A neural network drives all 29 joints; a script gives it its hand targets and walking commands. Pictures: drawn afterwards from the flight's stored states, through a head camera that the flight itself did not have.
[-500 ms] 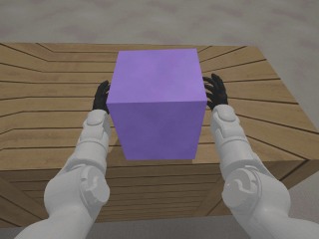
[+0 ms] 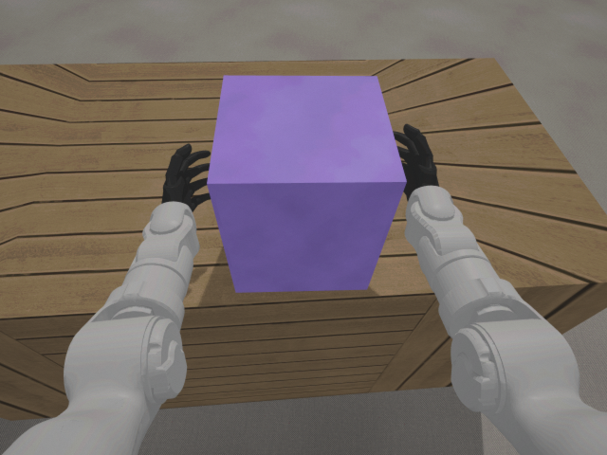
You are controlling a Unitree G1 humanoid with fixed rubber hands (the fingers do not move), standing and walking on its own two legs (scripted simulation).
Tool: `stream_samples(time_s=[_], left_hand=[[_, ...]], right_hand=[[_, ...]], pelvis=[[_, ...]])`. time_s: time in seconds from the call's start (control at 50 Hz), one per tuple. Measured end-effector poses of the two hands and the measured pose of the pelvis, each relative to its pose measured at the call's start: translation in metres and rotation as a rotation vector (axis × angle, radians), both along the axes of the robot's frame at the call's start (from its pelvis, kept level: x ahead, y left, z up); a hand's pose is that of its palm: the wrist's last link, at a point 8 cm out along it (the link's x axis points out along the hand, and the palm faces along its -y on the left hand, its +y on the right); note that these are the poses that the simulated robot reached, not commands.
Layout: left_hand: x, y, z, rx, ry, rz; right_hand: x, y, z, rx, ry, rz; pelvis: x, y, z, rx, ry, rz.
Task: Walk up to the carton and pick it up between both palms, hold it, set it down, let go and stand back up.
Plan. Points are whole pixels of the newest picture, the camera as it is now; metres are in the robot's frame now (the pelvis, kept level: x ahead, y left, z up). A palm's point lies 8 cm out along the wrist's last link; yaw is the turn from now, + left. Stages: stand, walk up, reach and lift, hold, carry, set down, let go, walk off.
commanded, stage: set down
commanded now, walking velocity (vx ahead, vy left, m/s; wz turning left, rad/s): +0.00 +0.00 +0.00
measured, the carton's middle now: (301, 191) +0.49 +0.04 +0.05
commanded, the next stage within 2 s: none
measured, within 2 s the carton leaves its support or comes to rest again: neither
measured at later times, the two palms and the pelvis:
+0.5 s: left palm (138, 273) +0.35 +0.24 +0.05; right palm (437, 256) +0.36 -0.13 +0.08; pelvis -0.05 +0.01 +0.00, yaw +0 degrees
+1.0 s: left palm (125, 306) +0.31 +0.25 +0.04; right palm (448, 280) +0.35 -0.15 +0.06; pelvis -0.02 +0.02 +0.00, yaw +0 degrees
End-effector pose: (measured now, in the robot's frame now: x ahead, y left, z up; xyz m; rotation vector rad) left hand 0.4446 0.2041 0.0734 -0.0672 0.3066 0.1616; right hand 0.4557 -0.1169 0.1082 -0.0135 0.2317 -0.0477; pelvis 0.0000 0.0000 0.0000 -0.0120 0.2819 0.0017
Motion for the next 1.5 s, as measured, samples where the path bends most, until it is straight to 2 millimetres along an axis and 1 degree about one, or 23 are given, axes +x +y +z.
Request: stream_samples(time_s=[0.06, 0.12, 0.24, 0.3, 0.4, 0.48, 0.56, 0.7, 0.82, 0.9, 1.02, 1.08, 1.14, 1.2, 1.3, 1.38, 1.5], left_hand=[[-0.009, 0.004, -0.004, 0.008, -0.008, -0.001], [-0.022, 0.009, -0.012, 0.017, -0.006, 0.004], [-0.054, 0.021, -0.025, 0.009, -0.014, 0.026], [-0.068, 0.026, -0.026, 0.005, -0.031, 0.033], [-0.087, 0.033, -0.021, 0.004, -0.059, 0.038], [-0.096, 0.036, -0.020, 0.006, -0.056, 0.037], [-0.102, 0.037, -0.021, 0.014, -0.044, 0.035], [-0.102, 0.041, -0.025, 0.039, -0.034, 0.033], [-0.104, 0.046, -0.030, 0.064, -0.044, 0.027], [-0.114, 0.048, -0.032, 0.085, -0.055, 0.010], [-0.141, 0.045, -0.034, 0.095, -0.042, -0.020], [-0.156, 0.042, -0.031, 0.092, -0.039, -0.030], [-0.167, 0.038, -0.028, 0.078, -0.032, -0.037], [-0.175, 0.033, -0.023, 0.065, -0.035, -0.046], [-0.189, 0.027, -0.014, 0.065, -0.049, -0.064], [-0.204, 0.028, -0.014, 0.067, -0.041, -0.067], [-0.227, 0.034, -0.021, 0.041, -0.013, -0.049]], right_hand=[[-0.006, -0.001, -0.001, 0.000, -0.010, 0.004], [-0.017, -0.003, -0.008, 0.007, 0.002, 0.000], [-0.047, -0.010, -0.031, 0.016, 0.059, -0.020], [-0.064, -0.013, -0.037, 0.023, 0.063, -0.033], [-0.083, -0.015, -0.032, 0.024, 0.044, -0.046], [-0.092, -0.014, -0.026, 0.012, 0.049, -0.050], [-0.097, -0.010, -0.025, 0.005, 0.067, -0.047], [-0.093, -0.002, -0.027, 0.004, 0.079, -0.030], [-0.089, -0.005, -0.037, 0.006, 0.095, -0.016], [-0.094, -0.013, -0.046, 0.017, 0.075, -0.018], [-0.115, -0.036, -0.053, 0.035, 0.040, -0.040], [-0.129, -0.048, -0.051, 0.046, 0.012, -0.050], [-0.141, -0.055, -0.046, 0.051, -0.014, -0.052], [-0.152, -0.056, -0.038, 0.052, -0.034, -0.042], [-0.170, -0.051, -0.031, 0.044, -0.047, -0.019], [-0.188, -0.051, -0.033, 0.040, -0.032, -0.027], [-0.214, -0.052, -0.041, 0.036, 0.005, -0.047]], pelvis=[[-0.003, 0.000, 0.000, -0.001, -0.005, -0.001], [-0.008, 0.001, 0.000, -0.003, -0.011, -0.001], [-0.019, 0.003, 0.000, -0.007, -0.027, -0.002], [-0.026, 0.005, 0.000, -0.010, -0.037, -0.002], [-0.038, 0.009, -0.001, -0.016, -0.054, -0.002], [-0.045, 0.013, -0.002, -0.020, -0.067, -0.002], [-0.049, 0.017, -0.002, -0.024, -0.074, 0.000], [-0.045, 0.024, -0.002, -0.025, -0.074, 0.005], [-0.035, 0.026, -0.001, -0.024, -0.068, 0.007], [-0.025, 0.025, 0.000, -0.020, -0.074, 0.009], [-0.015, 0.020, 0.001, -0.013, -0.102, 0.010], [-0.013, 0.017, 0.002, -0.010, -0.128, 0.010], [-0.014, 0.013, 0.002, -0.007, -0.160, 0.009], [-0.018, 0.009, 0.003, -0.004, -0.197, 0.009], [-0.026, 0.006, 0.004, 0.000, -0.250, 0.009], [-0.030, 0.006, 0.004, 0.001, -0.277, 0.010], [-0.035, 0.010, 0.004, 0.000, -0.290, 0.012]])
